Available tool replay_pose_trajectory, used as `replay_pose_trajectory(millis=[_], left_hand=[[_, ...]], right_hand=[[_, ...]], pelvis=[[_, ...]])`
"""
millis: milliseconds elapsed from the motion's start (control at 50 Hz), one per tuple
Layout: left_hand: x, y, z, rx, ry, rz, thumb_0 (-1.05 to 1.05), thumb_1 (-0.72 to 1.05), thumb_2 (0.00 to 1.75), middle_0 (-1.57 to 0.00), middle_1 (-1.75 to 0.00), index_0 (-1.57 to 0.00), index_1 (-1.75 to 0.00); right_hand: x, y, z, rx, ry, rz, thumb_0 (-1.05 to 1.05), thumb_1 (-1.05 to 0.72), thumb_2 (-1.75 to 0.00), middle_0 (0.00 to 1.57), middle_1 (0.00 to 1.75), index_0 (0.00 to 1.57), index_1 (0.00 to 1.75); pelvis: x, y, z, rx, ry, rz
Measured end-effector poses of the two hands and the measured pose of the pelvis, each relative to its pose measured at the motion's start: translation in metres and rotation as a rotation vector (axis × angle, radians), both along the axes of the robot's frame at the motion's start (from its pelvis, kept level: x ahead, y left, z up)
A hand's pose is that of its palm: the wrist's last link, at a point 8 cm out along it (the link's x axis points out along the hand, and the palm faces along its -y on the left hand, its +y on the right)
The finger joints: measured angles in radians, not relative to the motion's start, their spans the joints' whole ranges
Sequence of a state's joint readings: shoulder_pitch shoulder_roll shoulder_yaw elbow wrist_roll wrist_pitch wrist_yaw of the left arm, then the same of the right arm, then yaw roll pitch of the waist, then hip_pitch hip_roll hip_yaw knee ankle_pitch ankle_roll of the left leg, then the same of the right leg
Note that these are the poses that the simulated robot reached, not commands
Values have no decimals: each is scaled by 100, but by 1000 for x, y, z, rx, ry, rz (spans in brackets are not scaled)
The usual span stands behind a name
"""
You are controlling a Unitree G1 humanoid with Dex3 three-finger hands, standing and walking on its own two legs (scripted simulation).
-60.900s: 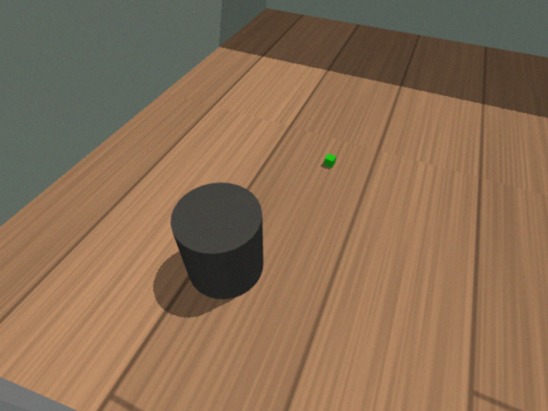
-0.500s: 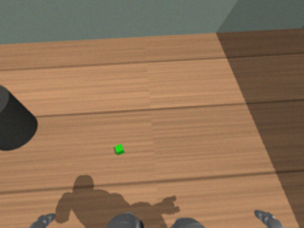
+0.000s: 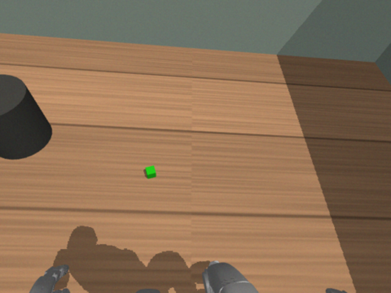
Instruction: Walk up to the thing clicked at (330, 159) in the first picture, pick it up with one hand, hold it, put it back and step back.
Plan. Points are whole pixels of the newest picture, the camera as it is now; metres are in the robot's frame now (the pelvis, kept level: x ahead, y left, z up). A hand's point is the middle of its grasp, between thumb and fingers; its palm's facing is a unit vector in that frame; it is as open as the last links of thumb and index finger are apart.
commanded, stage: step back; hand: left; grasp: from above
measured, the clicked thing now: (150, 172) +0.75 +0.18 -0.74
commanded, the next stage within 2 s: stand in 1.92 s
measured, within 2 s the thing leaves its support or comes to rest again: neither
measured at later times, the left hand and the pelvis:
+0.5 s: hand out of the picture -0.08 +0.20 -0.13, palm faces -0.06 -0.91 -0.42, open 7.4 cm; pelvis -0.17 -0.06 +0.00, yaw -4 degrees
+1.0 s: hand out of the picture -0.27 +0.17 -0.16, palm faces -0.03 -0.92 -0.38, open 7.4 cm; pelvis -0.34 -0.10 -0.02, yaw -3 degrees
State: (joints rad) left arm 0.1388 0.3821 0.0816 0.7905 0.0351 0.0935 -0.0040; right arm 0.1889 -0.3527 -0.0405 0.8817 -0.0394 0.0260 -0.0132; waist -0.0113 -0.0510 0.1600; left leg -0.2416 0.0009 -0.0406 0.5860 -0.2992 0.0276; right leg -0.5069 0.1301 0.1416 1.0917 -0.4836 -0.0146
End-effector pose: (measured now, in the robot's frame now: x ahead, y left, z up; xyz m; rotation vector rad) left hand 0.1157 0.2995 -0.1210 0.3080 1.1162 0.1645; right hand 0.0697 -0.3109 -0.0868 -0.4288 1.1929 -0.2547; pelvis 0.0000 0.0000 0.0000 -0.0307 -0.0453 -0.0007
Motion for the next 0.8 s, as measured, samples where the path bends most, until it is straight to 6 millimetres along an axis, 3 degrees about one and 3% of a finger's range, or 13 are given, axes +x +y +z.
replay_pose_trajectory(millis=[160, 280, 360, 420, 520, 660, 720, 800], left_hand=[[-77, 9, -3, 51, 82, 11, 1, 91, 90, -20, -30, -20, -30], [-122, -13, -7, 87, 117, -39, 1, 91, 90, -20, -30, -20, -30], [-158, -40, 4, 86, 100, -41, 1, 91, 90, -20, -30, -20, -30], [-182, -51, 20, 89, 89, -29, 1, 90, 90, -20, -30, -20, -30], [-198, -58, 34, 113, 40, -19, 1, 90, 90, -21, -30, -20, -30], [-212, -56, 18, 100, -101, -9, 1, 90, 90, -21, -30, -20, -30], [-234, -58, 4, 64, -99, 2, 1, 90, 90, -20, -30, -20, -30], [-274, -70, 2, 18, -34, 14, 1, 90, 90, -20, -30, -20, -30]], right_hand=[[-26, -14, 8, -14, -85, 7, 0, -90, -89, 20, 30, 21, 30], [-59, -44, -12, 7, -162, 3, 0, -90, -89, 20, 30, 21, 30], [-95, -65, -30, 33, -149, -36, 0, -90, -89, 20, 30, 21, 30], [-127, -69, -30, 59, -101, -60, 0, -90, -89, 20, 30, 21, 30], [-183, -75, -32, 62, -25, -57, 0, -90, -89, 20, 30, 21, 30], [-247, -69, -41, 37, 77, 7, 1, -90, -89, 20, 30, 21, 30], [-269, -62, -37, 36, 76, 11, 1, -90, -89, 20, 30, 21, 30], [-290, -66, -21, 25, 46, 27, 1, -90, -89, 20, 30, 21, 30]], pelvis=[[-52, -13, -1, 10, 18, -56], [-102, -35, -18, 38, 6, -107], [-134, -49, -19, 2, -18, -71], [-149, -57, -8, 76, -8, -87], [-177, -63, -2, 82, 23, -51], [-233, -67, -18, 45, 19, 43], [-259, -67, -19, 90, -10, 29], [-283, -70, -9, 25, -8, 44]])
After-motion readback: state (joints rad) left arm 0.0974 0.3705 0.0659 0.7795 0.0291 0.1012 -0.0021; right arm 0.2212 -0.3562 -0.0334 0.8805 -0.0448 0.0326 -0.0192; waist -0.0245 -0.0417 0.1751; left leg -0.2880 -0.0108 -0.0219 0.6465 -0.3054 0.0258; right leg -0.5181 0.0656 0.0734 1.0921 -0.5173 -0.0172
